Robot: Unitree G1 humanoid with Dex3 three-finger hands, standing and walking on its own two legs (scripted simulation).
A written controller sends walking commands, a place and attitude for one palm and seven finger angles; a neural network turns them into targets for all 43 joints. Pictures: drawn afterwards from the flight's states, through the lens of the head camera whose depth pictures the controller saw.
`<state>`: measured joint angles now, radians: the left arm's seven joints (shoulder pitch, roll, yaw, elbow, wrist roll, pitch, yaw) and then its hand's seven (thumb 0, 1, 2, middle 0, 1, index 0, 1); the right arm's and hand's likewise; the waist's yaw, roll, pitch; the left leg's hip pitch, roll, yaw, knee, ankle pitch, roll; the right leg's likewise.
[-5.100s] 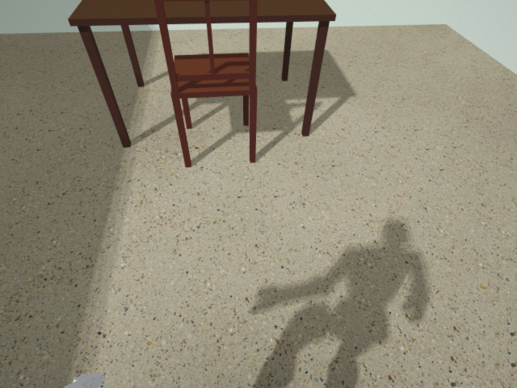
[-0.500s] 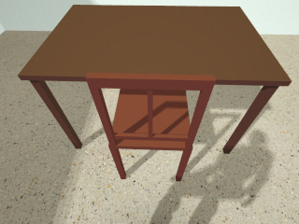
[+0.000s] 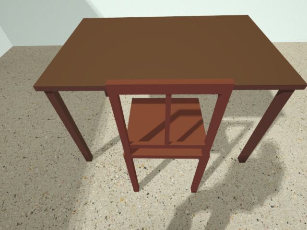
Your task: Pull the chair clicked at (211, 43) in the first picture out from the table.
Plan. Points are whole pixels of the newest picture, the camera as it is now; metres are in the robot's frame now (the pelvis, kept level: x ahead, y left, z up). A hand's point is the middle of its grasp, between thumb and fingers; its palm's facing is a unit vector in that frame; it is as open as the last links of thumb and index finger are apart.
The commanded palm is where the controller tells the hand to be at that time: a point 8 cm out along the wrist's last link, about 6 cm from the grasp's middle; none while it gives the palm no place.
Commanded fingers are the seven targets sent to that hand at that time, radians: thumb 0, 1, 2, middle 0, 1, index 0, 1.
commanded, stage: come to a stop and stand still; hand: left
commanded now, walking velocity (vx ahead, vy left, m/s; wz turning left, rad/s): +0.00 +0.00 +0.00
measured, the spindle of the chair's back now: (167, 121) +0.51 +0.00 -0.06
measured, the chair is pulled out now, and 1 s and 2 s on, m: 0.00 0.00 0.00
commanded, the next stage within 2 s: look again from close up in 0.56 s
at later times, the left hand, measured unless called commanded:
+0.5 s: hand out of the picture +0.09 +0.16 -0.16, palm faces +0.01 -0.97 -0.24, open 7.3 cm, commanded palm none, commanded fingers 0.00 0.90 0.90 -0.20 -0.30 -0.20 -0.30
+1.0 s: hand out of the picture +0.03 +0.15 -0.16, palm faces +0.04 -0.98 -0.20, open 7.4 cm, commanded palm none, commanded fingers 0.00 0.90 0.90 -0.20 -0.30 -0.20 -0.30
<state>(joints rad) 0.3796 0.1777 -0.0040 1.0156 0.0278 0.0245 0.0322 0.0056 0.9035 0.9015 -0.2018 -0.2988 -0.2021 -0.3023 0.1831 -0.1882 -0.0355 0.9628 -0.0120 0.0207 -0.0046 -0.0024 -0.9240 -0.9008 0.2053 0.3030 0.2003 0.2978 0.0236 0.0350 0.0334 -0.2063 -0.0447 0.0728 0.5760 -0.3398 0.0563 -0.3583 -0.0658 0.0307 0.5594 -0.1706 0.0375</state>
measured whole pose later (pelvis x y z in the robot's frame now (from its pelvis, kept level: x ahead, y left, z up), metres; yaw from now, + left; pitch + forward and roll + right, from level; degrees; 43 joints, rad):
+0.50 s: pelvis +0.04 -0.02 +0.01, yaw +0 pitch -1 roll +1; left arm 0.21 0.16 0.00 1.06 0.01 -0.02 0.04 0.01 0.91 0.90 -0.20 -0.30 -0.20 -0.30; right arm 0.25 -0.17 -0.02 1.14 -0.01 -0.01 -0.02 0.00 -0.91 -0.90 0.20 0.30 0.20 0.30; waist -0.02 0.02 0.04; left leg -0.10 -0.01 0.05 0.47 -0.34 0.02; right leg -0.28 -0.03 0.00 0.52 -0.21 0.02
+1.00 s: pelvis +0.04 -0.02 +0.01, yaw +0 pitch -2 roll +0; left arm 0.30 0.14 0.00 1.11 0.01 0.00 0.04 0.00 0.90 0.90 -0.20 -0.30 -0.20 -0.30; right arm 0.27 -0.14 -0.02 1.16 -0.01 -0.02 -0.03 0.00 -0.91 -0.90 0.20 0.30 0.20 0.30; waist 0.00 0.01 0.04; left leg -0.07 -0.01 0.05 0.43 -0.32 0.02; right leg -0.25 -0.03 0.01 0.47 -0.18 0.02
